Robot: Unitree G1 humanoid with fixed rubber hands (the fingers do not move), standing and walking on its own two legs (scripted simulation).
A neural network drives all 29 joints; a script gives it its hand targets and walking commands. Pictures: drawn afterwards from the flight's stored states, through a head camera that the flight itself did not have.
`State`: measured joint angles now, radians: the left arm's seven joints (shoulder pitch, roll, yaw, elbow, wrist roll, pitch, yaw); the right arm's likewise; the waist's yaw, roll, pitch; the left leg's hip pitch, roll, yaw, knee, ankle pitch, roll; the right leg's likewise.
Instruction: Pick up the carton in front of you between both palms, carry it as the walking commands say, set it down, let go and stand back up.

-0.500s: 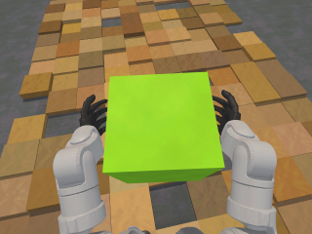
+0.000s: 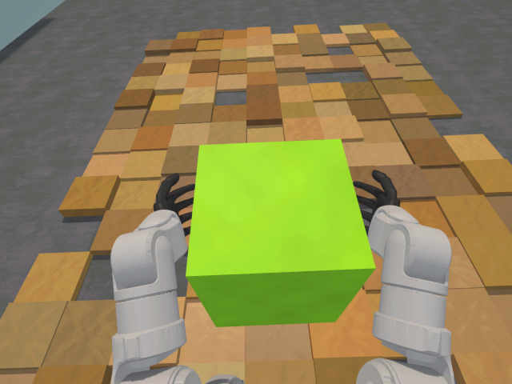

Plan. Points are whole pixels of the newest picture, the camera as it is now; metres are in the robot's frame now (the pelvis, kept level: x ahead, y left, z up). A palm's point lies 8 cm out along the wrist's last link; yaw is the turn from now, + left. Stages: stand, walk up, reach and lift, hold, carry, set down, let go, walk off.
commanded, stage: carry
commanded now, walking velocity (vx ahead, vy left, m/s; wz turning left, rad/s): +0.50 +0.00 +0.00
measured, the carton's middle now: (273, 241) +0.34 +0.02 +0.05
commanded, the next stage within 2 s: none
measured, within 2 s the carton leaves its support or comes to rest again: neither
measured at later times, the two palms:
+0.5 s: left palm (219, 95) +0.67 +0.16 +0.12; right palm (364, 101) +0.64 -0.15 +0.12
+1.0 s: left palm (228, 23) +0.98 +0.17 +0.16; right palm (340, 20) +0.98 -0.13 +0.17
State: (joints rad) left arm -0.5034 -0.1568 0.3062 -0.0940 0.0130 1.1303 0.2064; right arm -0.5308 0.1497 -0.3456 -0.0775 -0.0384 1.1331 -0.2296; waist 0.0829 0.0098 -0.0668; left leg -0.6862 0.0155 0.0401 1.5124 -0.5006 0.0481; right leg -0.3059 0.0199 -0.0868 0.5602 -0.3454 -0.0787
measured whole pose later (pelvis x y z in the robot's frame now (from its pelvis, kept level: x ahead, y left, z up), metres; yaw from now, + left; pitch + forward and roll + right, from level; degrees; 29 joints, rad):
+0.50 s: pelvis +0.34 +0.02 +0.04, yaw -2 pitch +5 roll +0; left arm -0.32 -0.16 0.28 -0.14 0.08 0.89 0.17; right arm -0.35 0.17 -0.20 -0.10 -0.02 0.92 -0.17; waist -0.09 0.00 0.00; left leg -0.30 -0.01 0.13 0.50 -0.18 0.08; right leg -0.62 -0.03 -0.03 0.81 -0.25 -0.02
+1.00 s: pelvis +0.68 +0.02 +0.03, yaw +0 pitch +4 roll +0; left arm -0.28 -0.15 0.19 -0.39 -0.01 1.15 0.19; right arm -0.29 0.16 -0.20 -0.36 -0.01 1.13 -0.18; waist 0.00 -0.02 -0.10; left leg -0.45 0.01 0.14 0.53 -0.34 0.06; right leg -0.19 -0.05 -0.06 0.79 -0.47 0.02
